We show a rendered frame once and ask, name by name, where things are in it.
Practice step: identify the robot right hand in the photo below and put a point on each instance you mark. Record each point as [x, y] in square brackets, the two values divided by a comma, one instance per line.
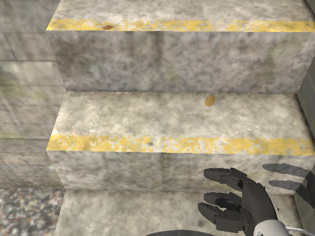
[241, 214]

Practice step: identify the right robot forearm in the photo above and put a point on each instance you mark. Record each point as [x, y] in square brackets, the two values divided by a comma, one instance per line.
[271, 228]

